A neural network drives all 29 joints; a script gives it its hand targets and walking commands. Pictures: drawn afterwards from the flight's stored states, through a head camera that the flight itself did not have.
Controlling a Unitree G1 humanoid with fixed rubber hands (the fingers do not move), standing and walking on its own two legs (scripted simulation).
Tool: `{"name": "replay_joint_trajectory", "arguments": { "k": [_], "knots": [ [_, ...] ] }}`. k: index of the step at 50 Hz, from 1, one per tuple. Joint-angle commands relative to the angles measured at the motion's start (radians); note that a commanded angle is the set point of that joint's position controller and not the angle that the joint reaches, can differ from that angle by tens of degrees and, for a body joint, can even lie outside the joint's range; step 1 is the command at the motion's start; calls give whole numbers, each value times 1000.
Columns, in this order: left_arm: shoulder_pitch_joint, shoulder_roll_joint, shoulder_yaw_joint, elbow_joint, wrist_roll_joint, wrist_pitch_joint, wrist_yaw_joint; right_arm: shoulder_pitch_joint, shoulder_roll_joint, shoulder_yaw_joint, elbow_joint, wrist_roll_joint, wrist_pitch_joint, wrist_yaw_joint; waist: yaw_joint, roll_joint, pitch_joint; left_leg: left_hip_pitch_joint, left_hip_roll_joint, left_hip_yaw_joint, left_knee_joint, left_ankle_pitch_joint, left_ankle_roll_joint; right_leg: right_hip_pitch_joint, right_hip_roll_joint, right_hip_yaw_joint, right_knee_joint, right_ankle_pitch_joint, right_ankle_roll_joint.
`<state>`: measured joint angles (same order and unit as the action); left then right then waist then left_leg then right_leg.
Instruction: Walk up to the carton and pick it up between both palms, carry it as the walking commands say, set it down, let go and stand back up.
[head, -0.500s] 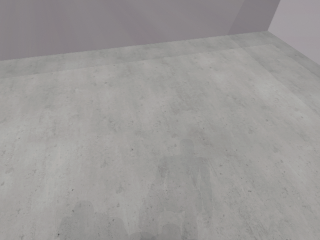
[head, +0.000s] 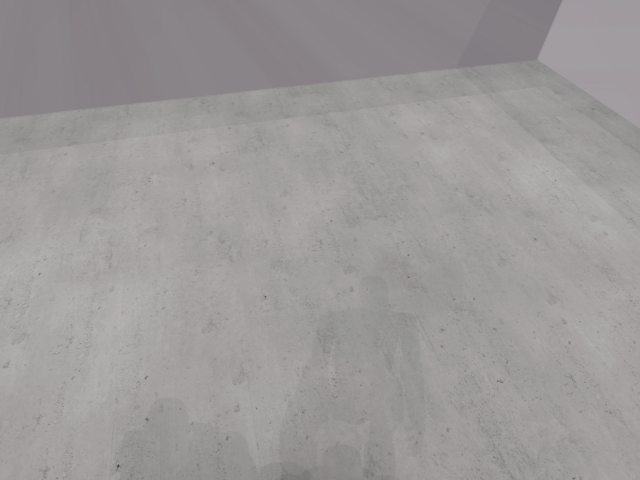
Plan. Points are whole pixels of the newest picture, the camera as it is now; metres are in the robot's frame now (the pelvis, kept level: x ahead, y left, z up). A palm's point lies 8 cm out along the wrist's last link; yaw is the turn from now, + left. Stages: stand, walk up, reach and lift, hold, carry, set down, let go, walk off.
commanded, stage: walk up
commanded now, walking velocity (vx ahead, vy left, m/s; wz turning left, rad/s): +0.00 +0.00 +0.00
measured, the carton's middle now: out of the picture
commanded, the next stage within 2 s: none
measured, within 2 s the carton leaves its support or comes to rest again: neither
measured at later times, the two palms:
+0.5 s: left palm out of the picture +0.01 +0.23 -0.12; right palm out of the picture +0.13 -0.28 -0.13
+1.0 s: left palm out of the picture -0.03 +0.30 -0.13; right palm out of the picture +0.13 -0.17 -0.13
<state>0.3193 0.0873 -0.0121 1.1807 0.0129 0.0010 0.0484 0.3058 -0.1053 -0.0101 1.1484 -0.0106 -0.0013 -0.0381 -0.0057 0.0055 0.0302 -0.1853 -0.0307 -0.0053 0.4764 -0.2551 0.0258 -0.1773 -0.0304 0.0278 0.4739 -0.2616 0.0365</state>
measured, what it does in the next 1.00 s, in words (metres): steps on the spot, turning left: left foot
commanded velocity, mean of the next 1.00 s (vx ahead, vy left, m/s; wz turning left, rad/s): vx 0.00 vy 0.00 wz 0.00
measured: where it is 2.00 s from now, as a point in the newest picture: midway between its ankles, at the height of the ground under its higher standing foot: outside the picture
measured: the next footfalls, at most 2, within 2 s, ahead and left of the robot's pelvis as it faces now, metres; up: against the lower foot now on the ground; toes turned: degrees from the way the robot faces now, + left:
left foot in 0.76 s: -0.03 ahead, +0.16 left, +0.00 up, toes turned +19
right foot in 1.04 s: +0.02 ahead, -0.03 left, +0.00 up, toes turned +25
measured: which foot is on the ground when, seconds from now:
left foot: down 0.00-0.28, up 0.30-0.74, down 0.76-1.00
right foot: down 0.00-0.76, up 0.78-1.00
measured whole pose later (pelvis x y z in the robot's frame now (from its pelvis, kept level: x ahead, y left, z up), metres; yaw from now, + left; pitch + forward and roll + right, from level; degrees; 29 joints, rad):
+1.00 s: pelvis -0.06 +0.02 -0.02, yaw +26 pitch +2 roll +1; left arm 0.11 0.24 0.06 0.82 0.01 0.01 0.03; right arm 0.19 -0.20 -0.03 0.75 -0.04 0.05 0.02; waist -0.07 -0.04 0.04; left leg -0.42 -0.08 -0.09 0.65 -0.25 0.01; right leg -0.47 0.01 -0.05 0.92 -0.44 -0.03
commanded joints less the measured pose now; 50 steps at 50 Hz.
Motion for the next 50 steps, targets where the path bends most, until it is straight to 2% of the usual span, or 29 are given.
{"name": "replay_joint_trajectory", "arguments": {
  "k": [1, 2, 3, 6, 8, 9, 10, 12, 13, 14, 15, 16, 17, 19, 22, 25, 28, 33, 35, 36, 37, 38, 39, 40, 41, 43, 46, 48, 50],
  "knots": [
    [77, 62, 13, -10, -3, -1, 7, 84, -54, -8, -16, 4, -11, -2, -8, -5, 75, -42, 88, -110, -130, 40, 26, -49, -31, 31, -92, 100, -45],
    [68, 93, 23, -19, -5, -4, 8, 81, -83, -18, -22, 0, -12, -1, -8, -20, 71, -47, 81, -102, -133, 61, 25, -44, -33, 45, -89, 105, -51],
    [-170, 320, 96, -161, 18, -11, 26, -115, -283, -64, -121, -15, -9, -19, -9, 0, 115, -131, 105, -189, -62, 183, 50, -101, -50, 17, 9, 102, -92],
    [-116, 231, 85, -187, 6, -11, 27, -100, -298, -77, -173, -9, -4, -31, -6, 116, 18, -76, 199, -305, -78, 274, 149, -148, 4, -55, 190, 75, -97],
    [-77, 179, 93, -197, 7, -1, 27, -90, -307, -90, -221, -30, 8, -25, -28, 148, -23, -70, 280, -423, -124, 227, 237, -202, 57, -101, 341, -177, -89],
    [-75, 167, 98, -214, 5, 2, 22, -130, -298, -90, -245, -37, 14, -23, -24, 169, -43, -99, 302, -423, -126, 231, 249, -200, 47, -81, 379, -224, -86],
    [-67, 167, 96, -217, 13, 5, 20, -136, -270, -93, -261, -48, 18, -21, -23, 127, -60, -89, 285, -395, -93, 218, 238, -203, 30, -74, 341, -216, -90],
    [49, 138, 93, -212, 13, -12, 21, -260, -245, -78, -301, -47, 30, -14, 63, 103, -113, -176, 192, -285, 78, 257, 167, -34, 22, -90, 104, -32, -121],
    [85, 187, 101, -214, 20, -21, 19, -253, -194, -70, -313, -44, 35, -7, 96, -49, -159, -289, 73, -161, 281, 146, 91, 102, -71, 56, -85, 44, -152],
    [35, 303, 116, -254, 34, -23, 19, -262, -132, -60, -339, -42, 38, -6, 68, -289, -120, -518, -98, -82, 519, -305, 22, 148, -335, 443, -217, 153, -192],
    [-31, 314, 125, -272, 44, -5, 33, -243, -185, -75, -338, -40, 40, -13, 56, -207, -114, -563, -55, -191, 694, -408, 15, 140, -407, 517, -215, 261, -280],
    [-37, 306, 123, -281, 31, 0, 36, -225, -224, -81, -338, -37, 43, -12, 49, -106, -88, -520, -43, -207, 782, -400, 4, 76, -416, 498, -224, 277, -315],
    [-96, 286, 121, -301, 36, -2, 39, -228, -222, -77, -313, -47, 47, -3, 22, -43, -61, -521, -8, -210, 820, -330, -6, 52, -360, 409, -199, 243, -289],
    [-170, 281, 121, -330, 50, -8, 29, -189, -243, -75, -291, -57, 50, 10, -23, -49, -51, -513, -18, -184, 870, -223, -33, 34, -300, 243, -150, 321, -307],
    [-168, 262, 116, -330, 49, -20, 8, -202, -241, -72, -290, -42, 62, 27, -23, -71, -41, -529, -21, -161, 773, -158, -53, 82, -246, 136, -120, 436, -292],
    [-133, 254, 124, -336, 40, -31, 9, -227, -237, -74, -310, -28, 66, 42, -16, -67, -62, -552, 14, -142, 695, -146, -63, 175, -276, 97, -137, 417, -302],
    [-149, 287, 128, -346, 54, -34, 9, -266, -249, -80, -359, -28, 70, 55, -2, -136, -83, -521, 81, -132, 612, -148, -61, 163, -330, 91, -177, 276, -323],
    [-202, 312, 123, -396, 61, -31, 3, -245, -258, -91, -405, -18, 56, 91, -7, -139, -112, -315, 105, -45, 401, -171, -45, 31, -339, -10, -148, 2, -277],
    [-278, 313, 119, -411, 52, -22, -6, -151, -225, -87, -408, -10, 43, 94, -55, -129, -119, -143, 78, 22, 247, -84, -39, -88, -297, -125, -42, -34, -240],
    [-296, 307, 113, -412, 51, -15, -13, -61, -216, -82, -378, 0, 31, 93, -113, -67, -141, -20, 40, 46, 87, 19, -34, -152, -260, -180, 125, -44, -192],
    [-237, 235, 96, -403, 41, -1, -21, -25, -295, -97, -391, -5, 16, 87, -123, 192, -171, 91, 119, -163, -72, 40, 1, -298, -131, -242, 352, -202, -126],
    [-262, 189, 86, -466, 27, 8, -18, -56, -397, -114, -432, -4, 16, 73, -115, 413, -126, 99, 324, -582, -195, 158, 106, -534, -3, -180, 538, -554, -50],
    [-291, 218, 90, -469, 16, 10, -9, -65, -381, -106, -446, -6, 17, 59, -95, 211, -127, 31, 353, -590, -195, 235, 184, -491, -35, -35, 632, -441, -42],
    [-305, 199, 77, -486, 0, 6, -5, -103, -406, -123, -465, -11, 21, 36, -90, 198, -147, -5, 328, -521, -179, 254, 238, -459, -24, -24, 642, -385, -60],
    [-314, 230, 83, -490, -4, 1, -4, -125, -380, -121, -486, -18, 20, 32, -92, 180, -133, -38, 304, -498, -165, 203, 248, -464, -11, -51, 673, -305, -53],
    [-188, 227, 92, -427, 2, -5, -8, -215, -297, -90, -505, -29, 18, 36, -26, 178, -186, -17, 259, -409, -72, 338, 249, -402, 0, -44, 668, -235, -47],
    [-189, 217, 87, -444, -8, -15, -17, -203, -258, -61, -518, -40, 17, 50, -29, 141, -191, -86, 222, -408, -47, 384, 247, -308, 22, -59, 490, -217, -59],
    [-166, 205, 87, -442, -10, -13, -16, -202, -279, -69, -513, -36, 26, 52, -24, 174, -195, -87, 180, -388, -9, 355, 214, -236, 48, -66, 353, -155, -81],
    [-88, 183, 88, -433, -20, -29, -9, -214, -273, -60, -507, -29, 35, 65, 21, 125, -184, -236, 115, -335, 30, 312, 153, 6, 72, -92, 73, 15, -112]
  ]
}}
